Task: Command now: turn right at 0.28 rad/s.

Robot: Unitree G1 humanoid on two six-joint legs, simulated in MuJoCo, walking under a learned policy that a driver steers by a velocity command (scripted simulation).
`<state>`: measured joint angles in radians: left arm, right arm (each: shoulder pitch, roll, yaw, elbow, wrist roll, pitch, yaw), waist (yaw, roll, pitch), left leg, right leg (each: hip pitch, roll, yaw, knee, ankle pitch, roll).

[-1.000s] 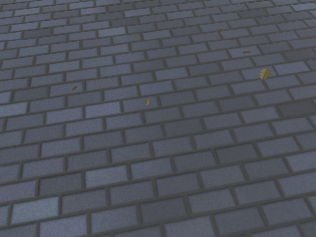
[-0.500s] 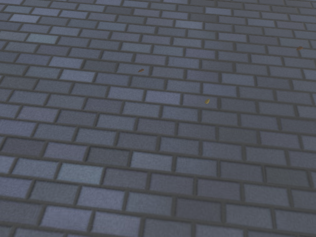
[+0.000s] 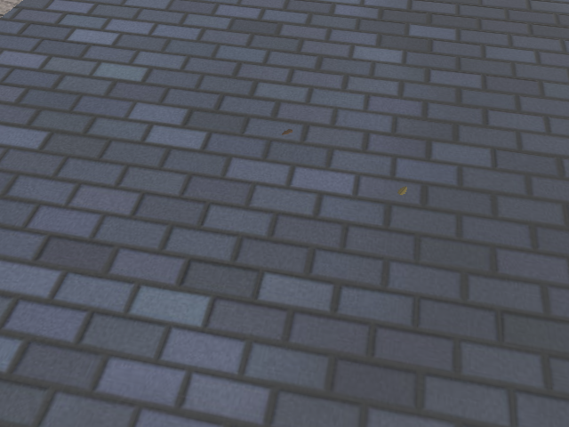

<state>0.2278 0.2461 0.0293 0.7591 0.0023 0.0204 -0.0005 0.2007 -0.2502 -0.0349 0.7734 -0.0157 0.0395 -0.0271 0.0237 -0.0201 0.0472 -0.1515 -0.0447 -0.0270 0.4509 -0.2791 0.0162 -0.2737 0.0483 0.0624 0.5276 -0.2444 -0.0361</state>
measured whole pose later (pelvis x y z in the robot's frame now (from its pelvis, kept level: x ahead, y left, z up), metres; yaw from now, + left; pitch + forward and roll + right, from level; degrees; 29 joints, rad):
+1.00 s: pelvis +0.00 +0.00 +0.00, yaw -14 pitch +0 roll +0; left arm 0.18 0.29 0.03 0.79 0.02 0.02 0.03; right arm 0.21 -0.28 -0.02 0.76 -0.01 0.03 0.00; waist -0.01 -0.01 0.04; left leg -0.26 -0.11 -0.14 0.50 -0.24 0.05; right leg -0.22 0.06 0.07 0.52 -0.31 -0.01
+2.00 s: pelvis +0.29 +0.01 -0.02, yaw -9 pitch +0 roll +0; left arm 0.20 0.29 0.05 0.80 0.01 -0.02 -0.03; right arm 0.32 -0.25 0.00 0.86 -0.03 -0.07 0.00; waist -0.01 0.00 0.07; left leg -0.27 -0.01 0.01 1.25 -0.36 0.05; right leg -0.38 0.13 -0.06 0.57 -0.20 -0.14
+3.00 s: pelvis +0.82 -0.15 -0.01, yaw -25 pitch +1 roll +1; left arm 0.04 0.23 0.00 0.76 0.05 -0.07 -0.01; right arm 0.46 -0.23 -0.03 0.95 0.00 -0.06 0.00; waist -0.07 0.01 0.04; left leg -0.18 -0.02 -0.01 0.88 -0.44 0.06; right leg -0.41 0.01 -0.08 0.56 -0.17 -0.08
